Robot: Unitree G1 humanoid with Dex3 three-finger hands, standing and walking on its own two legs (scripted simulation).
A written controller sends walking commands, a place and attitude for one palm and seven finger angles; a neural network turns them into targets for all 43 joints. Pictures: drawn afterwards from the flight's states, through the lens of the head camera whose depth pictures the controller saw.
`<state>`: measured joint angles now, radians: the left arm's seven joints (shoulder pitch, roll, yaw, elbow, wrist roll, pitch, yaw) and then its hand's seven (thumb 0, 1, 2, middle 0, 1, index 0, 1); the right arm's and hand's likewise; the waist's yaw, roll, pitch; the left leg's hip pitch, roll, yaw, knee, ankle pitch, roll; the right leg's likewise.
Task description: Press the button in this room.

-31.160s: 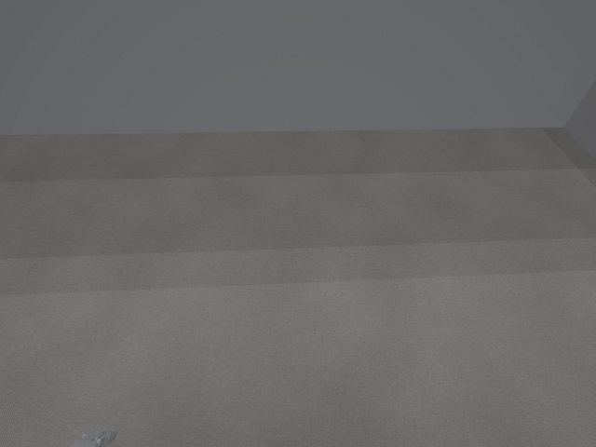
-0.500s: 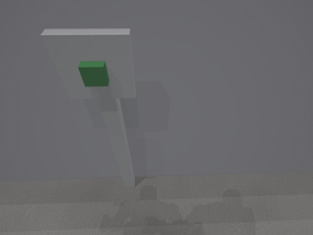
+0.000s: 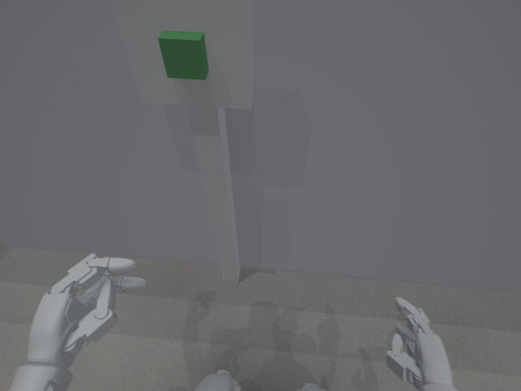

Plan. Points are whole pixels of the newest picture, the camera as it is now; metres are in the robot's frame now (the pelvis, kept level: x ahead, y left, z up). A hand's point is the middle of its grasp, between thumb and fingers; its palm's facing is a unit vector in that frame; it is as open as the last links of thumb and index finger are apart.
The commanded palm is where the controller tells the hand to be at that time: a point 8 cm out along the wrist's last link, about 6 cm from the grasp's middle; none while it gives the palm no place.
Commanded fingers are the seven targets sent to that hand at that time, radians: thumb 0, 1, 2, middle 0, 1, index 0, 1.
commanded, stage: raise the hand and make a fist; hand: left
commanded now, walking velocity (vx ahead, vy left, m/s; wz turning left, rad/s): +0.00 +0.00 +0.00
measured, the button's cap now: (185, 54) +0.54 +0.18 +0.23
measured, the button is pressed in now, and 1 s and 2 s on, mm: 0 0 0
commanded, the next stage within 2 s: aim a knuckle at the button in 1.48 s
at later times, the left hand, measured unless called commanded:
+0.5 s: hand (84, 256) +0.24 +0.25 +0.13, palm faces +0.04 -1.00 -0.05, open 3.1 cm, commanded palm +0.21 +0.30 +0.15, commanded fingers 0.00 0.90 0.90 -1.30 -1.50 -1.30 -1.50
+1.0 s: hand (41, 204) +0.26 +0.26 +0.21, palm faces +0.04 -1.00 -0.07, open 3.1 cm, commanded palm +0.22 +0.31 +0.22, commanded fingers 0.00 0.90 0.90 -1.30 -1.50 -1.30 -1.50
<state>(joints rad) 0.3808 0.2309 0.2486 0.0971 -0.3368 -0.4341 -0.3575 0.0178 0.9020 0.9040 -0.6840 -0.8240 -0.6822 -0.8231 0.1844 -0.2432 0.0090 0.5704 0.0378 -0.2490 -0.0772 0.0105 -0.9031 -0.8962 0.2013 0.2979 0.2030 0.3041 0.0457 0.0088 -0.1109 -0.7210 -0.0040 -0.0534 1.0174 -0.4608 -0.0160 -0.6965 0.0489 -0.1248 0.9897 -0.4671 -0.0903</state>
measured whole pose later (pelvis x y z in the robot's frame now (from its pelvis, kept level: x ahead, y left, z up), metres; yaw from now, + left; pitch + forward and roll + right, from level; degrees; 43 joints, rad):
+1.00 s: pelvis +0.02 +0.05 +0.06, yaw -1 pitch -1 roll -1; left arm 0.19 0.32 0.28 -0.26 -0.32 0.14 -0.26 0.02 0.90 0.90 -1.30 -1.50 -1.30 -1.50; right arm 0.22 -0.23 0.10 0.62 0.06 -0.24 -0.09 0.01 -0.90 -0.90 0.20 0.30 0.21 0.30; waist 0.07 0.04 -0.06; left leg -0.26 -0.04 -0.01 0.59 -0.31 0.05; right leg -0.23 0.02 -0.07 0.54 -0.29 -0.02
